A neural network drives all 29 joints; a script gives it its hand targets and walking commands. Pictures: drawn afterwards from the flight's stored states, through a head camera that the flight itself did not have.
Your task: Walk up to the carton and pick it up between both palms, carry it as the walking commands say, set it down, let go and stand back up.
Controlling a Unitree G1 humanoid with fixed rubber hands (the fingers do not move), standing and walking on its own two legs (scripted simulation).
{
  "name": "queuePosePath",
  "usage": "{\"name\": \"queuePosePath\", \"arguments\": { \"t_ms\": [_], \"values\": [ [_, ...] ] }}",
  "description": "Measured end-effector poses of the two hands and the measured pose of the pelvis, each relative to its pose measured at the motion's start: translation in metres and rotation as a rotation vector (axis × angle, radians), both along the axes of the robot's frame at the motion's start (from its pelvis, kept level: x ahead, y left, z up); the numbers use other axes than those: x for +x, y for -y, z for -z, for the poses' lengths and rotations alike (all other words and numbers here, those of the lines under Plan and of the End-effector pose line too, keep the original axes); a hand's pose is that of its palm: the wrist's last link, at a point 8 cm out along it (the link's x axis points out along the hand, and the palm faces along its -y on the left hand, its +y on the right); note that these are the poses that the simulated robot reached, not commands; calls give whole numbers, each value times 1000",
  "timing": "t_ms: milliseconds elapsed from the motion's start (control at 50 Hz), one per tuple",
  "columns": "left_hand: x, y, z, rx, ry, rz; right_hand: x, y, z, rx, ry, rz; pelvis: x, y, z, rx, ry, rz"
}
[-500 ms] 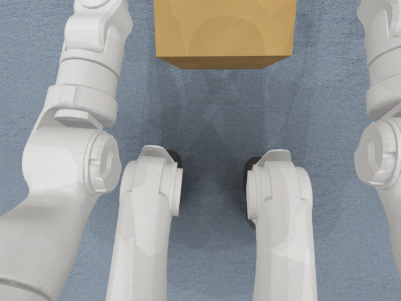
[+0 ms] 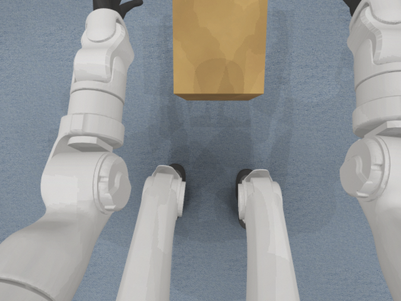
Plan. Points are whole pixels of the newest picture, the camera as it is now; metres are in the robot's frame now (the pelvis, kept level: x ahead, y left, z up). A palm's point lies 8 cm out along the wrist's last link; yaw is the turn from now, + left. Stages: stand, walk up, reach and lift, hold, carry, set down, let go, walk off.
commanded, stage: set down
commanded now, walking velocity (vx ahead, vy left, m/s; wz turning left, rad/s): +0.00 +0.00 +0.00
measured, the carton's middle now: (218, 57) +0.55 -0.01 -0.41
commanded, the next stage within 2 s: let go in 0.58 s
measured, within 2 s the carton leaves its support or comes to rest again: neither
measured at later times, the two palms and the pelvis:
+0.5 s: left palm out of the picture +0.55 +0.15 +0.04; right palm out of the picture +0.57 -0.22 +0.04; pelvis +0.02 +0.00 +0.13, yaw -2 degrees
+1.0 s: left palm out of the picture +0.44 +0.20 +0.10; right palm out of the picture +0.44 -0.22 +0.09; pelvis +0.07 +0.01 +0.20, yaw -3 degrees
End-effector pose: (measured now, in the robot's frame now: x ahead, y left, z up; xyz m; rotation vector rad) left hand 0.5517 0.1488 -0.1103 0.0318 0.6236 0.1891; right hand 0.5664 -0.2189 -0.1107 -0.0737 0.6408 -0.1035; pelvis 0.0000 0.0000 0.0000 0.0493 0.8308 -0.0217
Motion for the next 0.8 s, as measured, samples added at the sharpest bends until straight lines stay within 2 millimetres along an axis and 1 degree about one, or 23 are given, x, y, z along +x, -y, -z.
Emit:
{"name": "queuePosePath", "arguments": {
  "t_ms": [140,380,460,540,640,720,760,800],
  "values": [
    [-2,-3,-41,1,3,0,-1,2,-41,0,2,-2,4,0,-39,-4,6,6],
    [-2,-5,-121,-2,17,3,0,0,-122,4,13,-21,12,-2,-108,-12,47,12],
    [-2,-4,-141,4,14,8,1,-1,-142,5,9,-32,16,-2,-126,-16,64,13],
    [-1,0,-147,5,2,25,0,-1,-150,-2,-6,-42,20,-2,-137,-19,69,12],
    [-8,3,-140,18,-25,45,-9,0,-143,-27,-32,-41,26,-2,-147,-25,72,10],
    [-21,-3,-136,46,-53,69,-26,2,-137,-57,-59,-19,35,-1,-156,-31,75,10],
    [-29,-8,-139,57,-65,86,-37,2,-138,-73,-70,-11,40,-2,-161,-32,79,11],
    [-39,-13,-146,70,-74,106,-49,1,-143,-87,-78,-9,45,-2,-166,-33,88,13]
  ]
}}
